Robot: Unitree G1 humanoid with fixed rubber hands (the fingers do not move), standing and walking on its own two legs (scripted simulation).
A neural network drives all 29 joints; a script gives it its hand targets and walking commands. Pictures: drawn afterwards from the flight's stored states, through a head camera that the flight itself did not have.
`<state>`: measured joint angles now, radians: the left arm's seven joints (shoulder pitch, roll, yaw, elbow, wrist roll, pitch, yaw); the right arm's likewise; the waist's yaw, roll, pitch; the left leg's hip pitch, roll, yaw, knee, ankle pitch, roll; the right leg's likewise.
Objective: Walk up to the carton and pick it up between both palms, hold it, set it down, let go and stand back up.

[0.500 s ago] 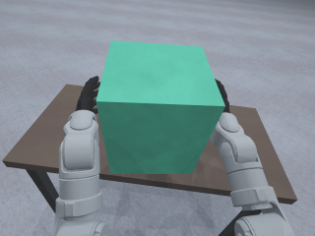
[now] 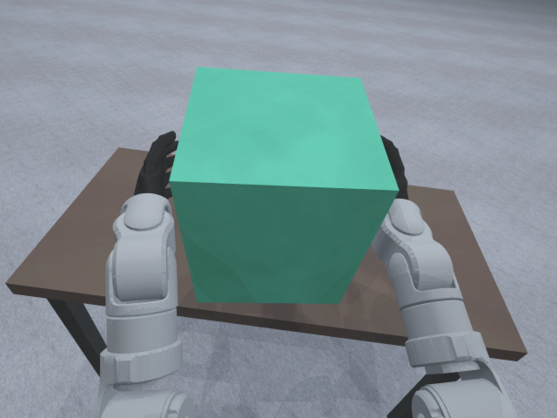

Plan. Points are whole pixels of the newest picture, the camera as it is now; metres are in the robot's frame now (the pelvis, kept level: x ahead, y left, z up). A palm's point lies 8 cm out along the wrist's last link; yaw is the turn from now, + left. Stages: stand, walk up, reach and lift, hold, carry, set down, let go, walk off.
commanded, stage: set down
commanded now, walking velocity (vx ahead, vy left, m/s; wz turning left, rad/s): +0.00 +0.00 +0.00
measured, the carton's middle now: (274, 196) +0.38 +0.01 +0.17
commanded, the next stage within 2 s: none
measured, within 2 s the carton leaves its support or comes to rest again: neither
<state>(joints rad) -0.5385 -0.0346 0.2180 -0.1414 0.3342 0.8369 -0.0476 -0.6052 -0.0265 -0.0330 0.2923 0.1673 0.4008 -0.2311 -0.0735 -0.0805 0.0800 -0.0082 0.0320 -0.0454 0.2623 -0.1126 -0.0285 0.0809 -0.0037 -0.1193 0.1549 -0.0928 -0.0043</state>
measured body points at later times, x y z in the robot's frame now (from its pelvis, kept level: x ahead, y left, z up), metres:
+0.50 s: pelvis +0.04 +0.00 +0.00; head +0.04 +0.03 +0.45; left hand +0.39 +0.14 +0.08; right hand +0.38 -0.17 +0.09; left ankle +0.03 +0.13 -0.75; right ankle +0.01 -0.11 -0.75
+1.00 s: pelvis +0.05 +0.00 +0.00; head +0.07 +0.03 +0.45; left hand +0.42 +0.14 +0.08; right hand +0.41 -0.16 +0.10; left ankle +0.03 +0.13 -0.75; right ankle +0.01 -0.11 -0.75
